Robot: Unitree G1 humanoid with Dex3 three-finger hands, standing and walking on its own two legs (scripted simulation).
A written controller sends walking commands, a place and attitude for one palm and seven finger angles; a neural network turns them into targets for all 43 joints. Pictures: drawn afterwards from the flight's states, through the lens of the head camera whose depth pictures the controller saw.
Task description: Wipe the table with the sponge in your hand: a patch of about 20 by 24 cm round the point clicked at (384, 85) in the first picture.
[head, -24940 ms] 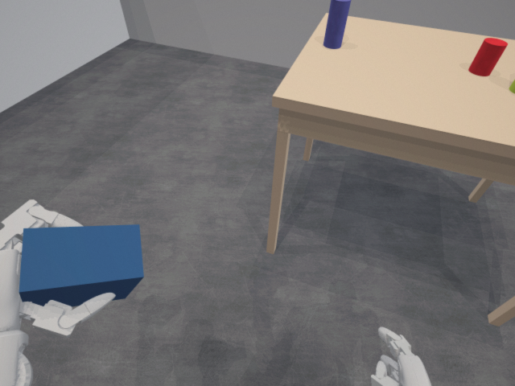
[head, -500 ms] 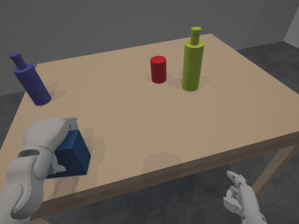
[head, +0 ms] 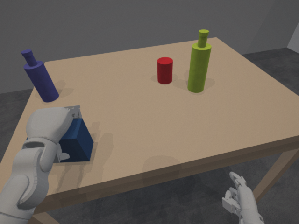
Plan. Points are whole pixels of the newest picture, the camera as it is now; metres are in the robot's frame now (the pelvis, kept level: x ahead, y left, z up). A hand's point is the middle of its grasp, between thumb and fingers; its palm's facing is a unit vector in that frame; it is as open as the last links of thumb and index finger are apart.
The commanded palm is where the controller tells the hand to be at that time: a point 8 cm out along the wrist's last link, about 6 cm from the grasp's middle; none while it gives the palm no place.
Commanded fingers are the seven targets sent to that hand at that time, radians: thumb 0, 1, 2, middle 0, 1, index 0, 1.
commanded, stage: lower the sponge onto the table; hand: left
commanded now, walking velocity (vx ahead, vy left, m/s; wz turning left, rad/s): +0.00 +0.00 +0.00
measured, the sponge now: (66, 145) +0.25 +0.29 +0.10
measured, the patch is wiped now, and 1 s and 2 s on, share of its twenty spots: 0.10 0.10 0.20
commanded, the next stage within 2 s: wipe forward along the first lane in 0.62 s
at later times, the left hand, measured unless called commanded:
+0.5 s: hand (55, 127) +0.25 +0.29 +0.16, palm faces +0.17 +0.00 -0.99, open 10.1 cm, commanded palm +0.21 +0.29 +0.22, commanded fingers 0.00 0.10 1.30 -1.20 -1.60 -1.20 -1.60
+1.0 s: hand (51, 130) +0.27 +0.33 +0.13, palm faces +0.05 -0.04 -1.00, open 10.1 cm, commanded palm +0.24 +0.31 +0.20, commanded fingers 0.00 0.10 1.30 -1.20 -1.60 -1.20 -1.60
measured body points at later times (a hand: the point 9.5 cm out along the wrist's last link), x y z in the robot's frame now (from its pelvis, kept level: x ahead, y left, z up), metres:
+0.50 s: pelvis +0.00 -0.01 +0.00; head -0.03 -0.05 +0.45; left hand +0.23 +0.29 +0.22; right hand +0.26 -0.21 -0.07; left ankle +0.06 +0.11 -0.74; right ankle +0.02 -0.11 -0.74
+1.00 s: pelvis +0.01 -0.01 +0.00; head -0.01 -0.04 +0.45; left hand +0.26 +0.33 +0.18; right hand +0.26 -0.21 -0.07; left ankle +0.06 +0.11 -0.74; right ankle +0.02 -0.11 -0.74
